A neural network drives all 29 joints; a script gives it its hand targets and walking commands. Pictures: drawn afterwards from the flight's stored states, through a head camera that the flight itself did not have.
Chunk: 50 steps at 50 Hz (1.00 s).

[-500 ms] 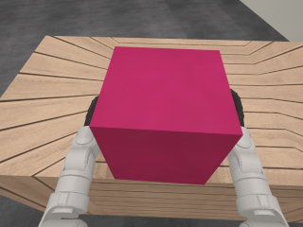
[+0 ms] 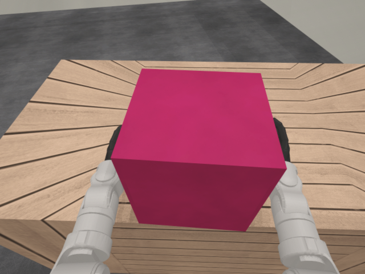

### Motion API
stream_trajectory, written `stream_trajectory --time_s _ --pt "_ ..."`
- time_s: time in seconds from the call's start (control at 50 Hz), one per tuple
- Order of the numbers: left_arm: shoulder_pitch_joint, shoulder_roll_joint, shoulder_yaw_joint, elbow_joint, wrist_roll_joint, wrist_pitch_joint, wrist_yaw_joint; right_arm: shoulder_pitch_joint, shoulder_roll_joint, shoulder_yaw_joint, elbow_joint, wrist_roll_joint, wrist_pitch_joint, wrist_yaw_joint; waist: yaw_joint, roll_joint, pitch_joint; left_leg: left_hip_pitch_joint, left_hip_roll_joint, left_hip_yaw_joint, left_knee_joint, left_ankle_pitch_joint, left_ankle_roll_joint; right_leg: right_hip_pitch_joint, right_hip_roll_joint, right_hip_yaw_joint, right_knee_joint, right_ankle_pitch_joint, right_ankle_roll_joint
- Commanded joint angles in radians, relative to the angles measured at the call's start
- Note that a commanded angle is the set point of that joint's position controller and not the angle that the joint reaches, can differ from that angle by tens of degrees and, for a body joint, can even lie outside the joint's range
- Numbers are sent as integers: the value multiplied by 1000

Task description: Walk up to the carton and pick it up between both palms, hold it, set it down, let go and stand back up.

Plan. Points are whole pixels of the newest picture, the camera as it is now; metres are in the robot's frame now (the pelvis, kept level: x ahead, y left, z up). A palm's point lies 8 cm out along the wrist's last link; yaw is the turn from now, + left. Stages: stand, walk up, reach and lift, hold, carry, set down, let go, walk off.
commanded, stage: reach and lift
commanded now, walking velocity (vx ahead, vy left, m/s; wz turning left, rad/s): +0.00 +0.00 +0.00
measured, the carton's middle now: (195, 153) +0.39 -0.02 +0.05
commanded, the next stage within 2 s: none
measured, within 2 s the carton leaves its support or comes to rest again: leaves its support in 0.16 s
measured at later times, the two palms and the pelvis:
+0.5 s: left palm (111, 153) +0.34 +0.16 +0.11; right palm (289, 152) +0.34 -0.20 +0.12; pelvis -0.03 +0.00 +0.00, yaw +0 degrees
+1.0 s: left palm (100, 139) +0.34 +0.17 +0.15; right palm (289, 130) +0.36 -0.19 +0.17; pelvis -0.03 +0.00 +0.00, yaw +0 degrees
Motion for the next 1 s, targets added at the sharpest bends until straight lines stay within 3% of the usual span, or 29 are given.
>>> stream_trajectory --time_s 0.0,0.08,0.24,0.28,0.36,0.38,0.44,0.52,0.64,0.68,0.72,0.8,0.86,0.98 --pt "-646 -560 -462 -308 59 -118 -77 -545 547 491 -134 -42 -97 185 -12 -54 -627 381 -14 -86 7 578 -64 158 13 -59 -57 579 47" --pt "-682 -568 -504 -372 44 -137 -62 -568 541 512 -170 -32 -132 176 -9 -45 -660 416 -12 -96 28 649 -79 146 16 -60 -55 610 48" --pt "-721 -533 -508 -396 49 -163 -60 -640 521 530 -227 -54 -191 156 8 -98 -669 389 -18 -95 20 613 -61 196 3 -51 -51 643 55" --pt "-751 -526 -512 -389 57 -170 -56 -660 502 503 -207 -70 -207 157 -3 -83 -671 394 -11 -95 9 587 -64 171 5 -60 -58 583 52" --pt "-819 -510 -469 -304 70 -157 -59 -726 506 454 -129 -111 -209 160 10 -97 -570 351 8 -71 -38 432 -43 112 0 -71 -88 376 54" --pt "-851 -508 -471 -281 70 -142 -59 -744 507 436 -101 -121 -197 162 1 -88 -549 344 15 -65 -49 380 -41 86 -2 -75 -98 312 57" --pt "-880 -502 -422 -218 77 -70 -61 -761 504 387 -25 -119 -141 172 19 -100 -462 309 30 -46 -88 236 -23 69 -6 -76 -111 161 62" --pt "-957 -511 -388 -196 61 8 -53 -819 529 351 3 -84 -68 194 39 -106 -447 271 30 -39 -120 107 -15 68 -8 -73 -119 44 59" --pt "-1028 -525 -426 -318 15 92 -34 -926 583 426 -102 14 9 200 38 -101 -593 294 8 -60 -77 226 -14 83 -2 -65 -95 148 71" --pt "-1057 -531 -437 -360 -3 107 -29 -976 614 466 -157 50 26 196 52 -104 -668 298 -2 -64 -63 269 -7 117 -2 -57 -84 199 73" --pt "-1040 -537 -454 -393 -5 132 -26 -990 614 495 -189 77 46 188 36 -102 -692 314 -6 -74 -44 328 -10 136 4 -55 -75 262 78" --pt "-1025 -514 -451 -444 -14 177 -40 -1024 632 551 -268 108 88 158 40 -142 -727 275 -29 -79 -35 345 7 232 -4 -29 -60 409 87" --pt "-1041 -506 -446 -459 -11 210 -53 -1041 634 544 -265 118 120 138 19 -140 -704 259 -38 -85 -43 330 12 243 -9 -26 -57 438 90" --pt "-1079 -488 -428 -476 7 266 -67 -1019 606 484 -157 133 180 124 -8 -100 -626 291 -37 -97 -57 317 0 186 -3 -39 -76 360 79"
